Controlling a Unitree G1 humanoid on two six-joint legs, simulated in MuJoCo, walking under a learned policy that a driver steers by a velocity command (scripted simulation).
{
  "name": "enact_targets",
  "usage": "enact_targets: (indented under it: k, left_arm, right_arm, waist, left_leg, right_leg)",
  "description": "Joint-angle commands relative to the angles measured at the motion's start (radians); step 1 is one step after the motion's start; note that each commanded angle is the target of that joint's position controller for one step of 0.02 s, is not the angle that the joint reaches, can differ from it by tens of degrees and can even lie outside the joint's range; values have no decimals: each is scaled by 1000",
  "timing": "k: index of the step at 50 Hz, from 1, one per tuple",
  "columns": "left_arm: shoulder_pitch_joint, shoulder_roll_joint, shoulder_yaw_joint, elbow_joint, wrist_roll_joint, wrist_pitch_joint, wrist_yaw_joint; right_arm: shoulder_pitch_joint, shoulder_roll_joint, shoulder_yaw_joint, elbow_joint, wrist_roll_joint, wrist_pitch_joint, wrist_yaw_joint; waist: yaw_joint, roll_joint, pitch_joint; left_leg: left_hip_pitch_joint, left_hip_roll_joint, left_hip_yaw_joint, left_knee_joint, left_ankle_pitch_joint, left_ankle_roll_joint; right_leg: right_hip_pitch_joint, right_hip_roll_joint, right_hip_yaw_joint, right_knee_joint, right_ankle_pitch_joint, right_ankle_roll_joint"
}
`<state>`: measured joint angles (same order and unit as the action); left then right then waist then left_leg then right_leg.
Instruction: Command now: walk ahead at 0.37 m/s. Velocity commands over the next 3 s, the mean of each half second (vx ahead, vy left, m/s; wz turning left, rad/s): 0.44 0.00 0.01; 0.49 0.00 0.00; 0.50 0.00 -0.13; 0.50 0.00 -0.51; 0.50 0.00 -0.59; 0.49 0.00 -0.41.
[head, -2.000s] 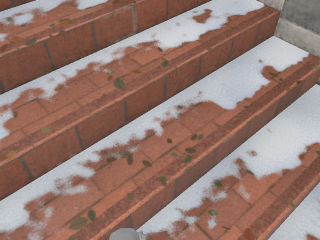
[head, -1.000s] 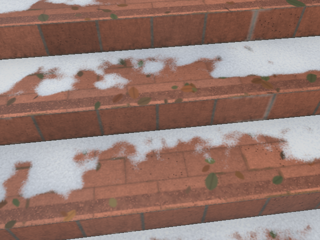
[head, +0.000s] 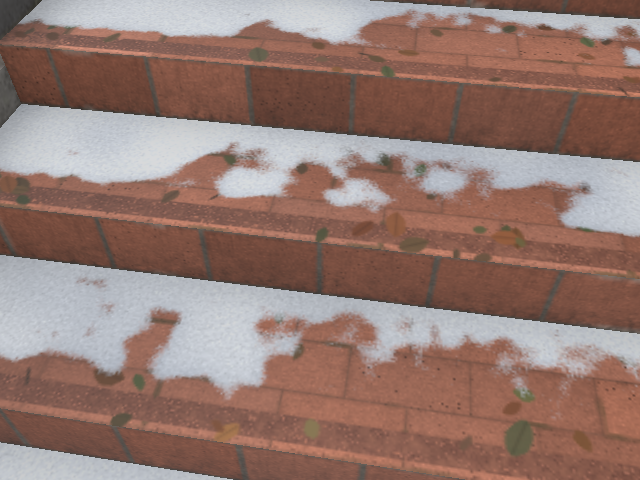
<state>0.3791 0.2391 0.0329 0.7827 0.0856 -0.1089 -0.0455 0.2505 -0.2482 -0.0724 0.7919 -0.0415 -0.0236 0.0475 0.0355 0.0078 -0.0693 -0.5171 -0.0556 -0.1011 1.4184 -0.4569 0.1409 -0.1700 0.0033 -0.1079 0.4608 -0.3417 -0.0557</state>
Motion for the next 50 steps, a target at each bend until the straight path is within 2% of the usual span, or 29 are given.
enact_targets:
  k: [1,4,6,7,8,9,10,12,15,16,17,18,19,21,23,25,27,31,33,36,38,41,42,43,44,45,46,47,50]
  left_arm:
    - [347,-46,-44,199,54,54,-45]
    - [141,-126,-94,236,65,66,-31]
    - [63,-80,-83,244,81,37,5]
    - [47,-37,-78,242,78,19,2]
    - [122,-15,-78,250,77,9,3]
    - [93,1,-80,243,42,17,-28]
    - [94,50,-74,213,-11,1,-41]
    - [177,174,-45,237,-40,-18,-56]
    - [263,190,3,285,9,4,-65]
    - [369,84,-21,246,74,-3,-83]
    - [227,23,-18,221,35,18,-95]
    - [126,-7,-6,209,-16,27,-103]
    - [14,-13,6,172,-40,21,-86]
    - [-98,-62,-20,105,-21,33,-46]
    - [-63,-75,-38,105,-23,74,-34]
    - [-92,-86,-49,103,-40,87,-38]
    - [-199,-86,-64,78,-53,73,-41]
    - [-457,-45,-89,-38,-52,67,-18]
    - [-562,-37,-95,-79,-52,82,-3]
    - [-640,-91,-106,-100,-26,130,-33]
    - [-582,-76,-100,-102,-40,137,-61]
    - [-448,-10,-63,-93,-53,102,-46]
    - [-270,30,-55,-28,-55,92,-28]
    - [-47,83,-33,39,-39,104,-14]
    - [181,146,-5,126,-2,101,3]
    - [197,157,5,168,0,67,22]
    - [90,112,6,182,-19,42,28]
    - [-16,24,-8,206,-29,37,17]
    - [-164,-133,-57,256,-18,49,-10]
  right_arm:
    - [-209,28,26,-142,11,-58,-5]
    - [-262,128,94,-205,15,-3,18]
    - [-305,129,127,-227,25,14,27]
    - [-398,56,122,-270,41,20,16]
    - [-480,41,122,-286,35,34,18]
    - [-579,67,146,-314,13,59,27]
    - [-535,83,145,-279,6,70,46]
    - [-386,67,142,-210,6,89,63]
    - [-141,7,114,-122,1,63,34]
    - [62,-61,102,-34,32,46,16]
    - [375,-152,61,80,-29,47,-10]
    - [478,-173,42,139,-47,5,-14]
    - [327,-130,51,166,-31,-26,-10]
    - [68,72,88,204,-2,-45,19]
    - [-58,193,128,225,-23,-48,23]
    - [-55,164,112,234,-20,-63,16]
    - [45,140,117,263,-76,-78,5]
    - [319,100,136,370,-110,-71,15]
    - [410,89,139,390,-102,-78,20]
    - [270,63,148,282,-30,-86,54]
    - [291,-66,121,286,-4,-100,58]
    - [315,-154,61,321,-18,-106,65]
    - [436,-41,73,324,-62,-113,69]
    - [407,-14,76,303,-55,-103,84]
    - [253,35,63,290,-24,-81,98]
    - [185,35,49,282,20,-78,85]
    - [130,47,48,264,10,-90,56]
    - [81,58,51,233,4,-91,32]
    - [47,96,78,175,6,-46,17]
  waist:
    - [71,-84,153]
    - [-59,-34,104]
    - [-85,-45,93]
    - [-67,29,54]
    - [-28,-52,25]
    - [-46,-67,47]
    - [-77,-160,36]
    - [-112,-219,-24]
    - [-153,-238,-177]
    - [-153,11,-387]
    - [-280,217,-340]
    - [-282,196,-180]
    - [-205,129,-11]
    - [-54,-53,-12]
    - [57,-77,-29]
    - [77,-13,13]
    - [44,67,35]
    - [-48,-28,39]
    - [-100,55,47]
    - [-71,116,93]
    - [-13,159,32]
    - [36,196,-78]
    - [15,28,-299]
    - [114,-103,-385]
    - [191,-236,-283]
    - [170,-186,-127]
    - [112,-165,-28]
    - [45,-35,-40]
    - [-104,31,-73]
  left_leg:
    - [-994,-38,-107,814,36,164]
    - [-939,60,0,715,67,200]
    - [-845,124,106,600,93,168]
    - [-701,153,151,330,198,142]
    - [-567,157,205,262,305,121]
    - [-326,144,245,116,116,80]
    - [-211,78,318,112,69,26]
    - [-243,13,346,-94,93,-14]
    - [91,-21,216,-405,149,70]
    - [548,119,-188,-555,144,215]
    - [641,283,-650,-921,129,322]
    - [490,328,-818,-1037,-170,260]
    - [324,311,-735,-1022,-249,195]
    - [184,277,-434,-983,-17,168]
    - [90,232,-222,-1036,169,102]
    - [39,193,-51,-1089,220,87]
    - [3,177,-15,-1142,206,98]
    - [295,229,-41,-1159,209,69]
    - [361,250,-52,-1217,261,96]
    - [73,289,53,-1363,489,121]
    - [167,303,97,-1278,1125,157]
    - [517,316,134,-1004,1748,96]
    - [200,247,84,-752,1573,28]
    - [-65,107,27,-543,1024,9]
    - [-296,-20,-90,-76,374,-27]
    - [-431,-10,-210,254,450,-14]
    - [-498,5,-205,393,467,5]
    - [-520,-11,-204,459,479,38]
    - [-632,27,-174,591,502,113]
  right_leg:
    - [392,-403,452,-204,123,-291]
    - [79,-301,250,-313,-30,-196]
    - [-111,-230,165,-402,-37,-181]
    - [-213,-203,128,-445,-11,-163]
    - [-292,-180,119,-509,55,-175]
    - [-454,-226,126,-647,150,-198]
    - [-411,-238,116,-585,593,-229]
    - [-23,-282,71,-354,1412,-238]
    - [116,-269,61,49,1738,-163]
    - [-273,-160,165,321,1375,-136]
    - [-559,44,244,742,316,-72]
    - [-760,90,446,1274,347,-91]
    - [-913,89,451,1512,379,-103]
    - [-977,69,422,1606,398,-192]
    - [-979,14,365,1565,429,-228]
    - [-999,-21,270,1544,290,-213]
    - [-1053,-36,185,1677,243,-211]
    - [-1325,-92,155,1483,261,-214]
    - [-1313,-128,94,1312,300,-167]
    - [-832,-104,-37,1054,129,-101]
    - [-638,-3,-100,962,58,-75]
    - [-433,69,-68,564,1,-118]
    - [47,-27,179,613,337,-230]
    - [271,-115,543,295,40,-297]
    - [247,-256,921,-8,-194,-350]
    - [73,-247,942,-24,-365,-271]
    - [-73,-242,822,2,-313,-261]
    - [-134,-245,714,14,-87,-253]
    - [-215,-235,482,-43,234,-165]
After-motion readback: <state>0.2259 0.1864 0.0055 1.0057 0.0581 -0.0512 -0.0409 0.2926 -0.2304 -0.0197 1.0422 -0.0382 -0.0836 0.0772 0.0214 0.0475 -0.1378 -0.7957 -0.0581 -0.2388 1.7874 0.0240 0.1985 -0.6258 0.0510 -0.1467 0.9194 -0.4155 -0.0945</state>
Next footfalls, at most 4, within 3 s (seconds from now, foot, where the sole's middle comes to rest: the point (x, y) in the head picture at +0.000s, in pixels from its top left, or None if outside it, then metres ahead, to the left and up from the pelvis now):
0.28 left None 0.28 0.11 -0.62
0.82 right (418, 395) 0.58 -0.12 -0.47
1.38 left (306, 195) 0.93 0.09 -0.32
1.98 right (461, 56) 1.21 -0.22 -0.17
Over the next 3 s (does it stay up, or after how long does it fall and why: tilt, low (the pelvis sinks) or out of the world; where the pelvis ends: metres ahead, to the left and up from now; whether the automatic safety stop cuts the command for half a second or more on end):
stays up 1.53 -0.32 0.75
